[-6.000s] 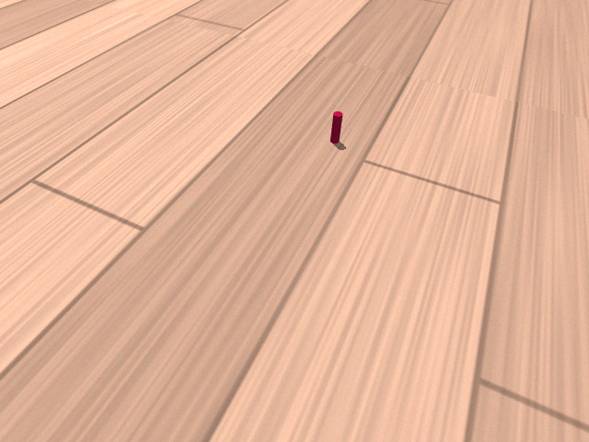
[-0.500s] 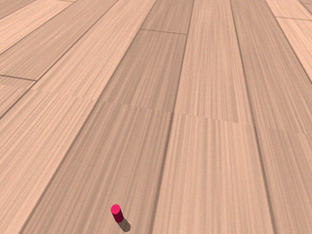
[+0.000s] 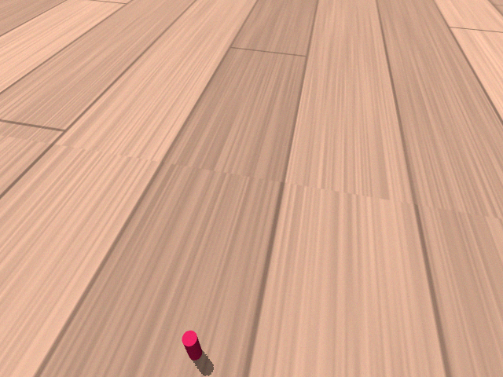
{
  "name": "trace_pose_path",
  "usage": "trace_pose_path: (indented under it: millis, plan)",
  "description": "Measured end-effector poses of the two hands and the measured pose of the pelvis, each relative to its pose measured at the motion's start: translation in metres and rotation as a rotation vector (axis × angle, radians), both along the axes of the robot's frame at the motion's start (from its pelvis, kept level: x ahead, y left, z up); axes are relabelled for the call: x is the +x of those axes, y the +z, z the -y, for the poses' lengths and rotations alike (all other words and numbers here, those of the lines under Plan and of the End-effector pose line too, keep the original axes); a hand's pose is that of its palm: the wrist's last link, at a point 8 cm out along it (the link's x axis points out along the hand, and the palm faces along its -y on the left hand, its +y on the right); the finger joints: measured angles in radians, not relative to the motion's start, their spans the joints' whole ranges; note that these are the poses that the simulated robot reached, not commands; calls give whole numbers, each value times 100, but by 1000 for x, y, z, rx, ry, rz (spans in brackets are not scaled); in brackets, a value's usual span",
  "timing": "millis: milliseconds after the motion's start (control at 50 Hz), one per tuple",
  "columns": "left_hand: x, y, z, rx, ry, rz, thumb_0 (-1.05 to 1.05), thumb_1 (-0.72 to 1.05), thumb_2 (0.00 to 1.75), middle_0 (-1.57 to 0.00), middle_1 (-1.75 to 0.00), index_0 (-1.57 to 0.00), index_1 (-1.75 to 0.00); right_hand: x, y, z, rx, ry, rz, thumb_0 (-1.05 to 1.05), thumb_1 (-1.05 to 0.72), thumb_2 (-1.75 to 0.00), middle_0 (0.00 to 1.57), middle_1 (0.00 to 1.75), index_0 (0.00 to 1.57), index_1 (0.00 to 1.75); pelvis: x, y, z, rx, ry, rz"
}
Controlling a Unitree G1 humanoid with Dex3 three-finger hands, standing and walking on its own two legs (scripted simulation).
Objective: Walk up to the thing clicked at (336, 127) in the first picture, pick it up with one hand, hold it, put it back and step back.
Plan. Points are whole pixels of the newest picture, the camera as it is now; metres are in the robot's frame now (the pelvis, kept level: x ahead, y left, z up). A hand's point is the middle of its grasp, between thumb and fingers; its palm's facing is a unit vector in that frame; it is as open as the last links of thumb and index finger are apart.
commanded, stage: stand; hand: left
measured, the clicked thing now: (192, 346) +0.37 +0.19 -0.69
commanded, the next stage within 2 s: none
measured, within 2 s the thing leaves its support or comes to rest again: neither
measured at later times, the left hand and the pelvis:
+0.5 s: hand out of the picture +0.08 +0.24 -0.16, palm faces -0.03 -0.94 -0.34, open 7.4 cm; pelvis +0.00 -0.01 +0.00, yaw +0 degrees
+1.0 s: hand out of the picture +0.07 +0.24 -0.16, palm faces -0.03 -0.94 -0.34, open 7.4 cm; pelvis +0.00 -0.01 +0.00, yaw +0 degrees
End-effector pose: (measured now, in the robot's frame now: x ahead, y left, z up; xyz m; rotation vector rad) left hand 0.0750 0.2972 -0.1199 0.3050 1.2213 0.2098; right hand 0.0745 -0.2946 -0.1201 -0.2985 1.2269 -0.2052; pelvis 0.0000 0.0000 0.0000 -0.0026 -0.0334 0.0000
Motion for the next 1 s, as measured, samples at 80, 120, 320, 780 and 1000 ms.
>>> trace_pose_path:
  millis: [80,120,320,780,1000]
  plan:
    - [1,0,2,0,-7,-7,1,90,90,-20,-30,-21,-30,2,1,2,-2,0,3,1,-90,-90,21,30,20,30,-1,1,1,2,-2,-4]
    - [1,0,2,-1,-9,-9,1,90,90,-20,-30,-21,-30,2,1,3,-3,0,3,1,-90,-90,21,30,20,30,-1,1,2,2,-3,-5]
    - [-2,-1,7,-2,-19,-19,1,90,90,-20,-30,-21,-30,-1,2,7,-3,-2,-6,1,-90,-90,21,30,20,30,-2,1,5,1,-3,-8]
    - [-5,1,11,7,-16,-19,1,90,90,-20,-30,-21,-30,-8,-1,13,0,-5,-18,1,-90,-90,21,30,20,30,-1,1,12,2,-4,-2]
    - [-6,1,13,4,-15,-18,1,90,90,-20,-30,-21,-30,-10,-1,16,-2,-2,-16,1,-90,-90,21,30,20,30,-2,1,14,3,-6,0]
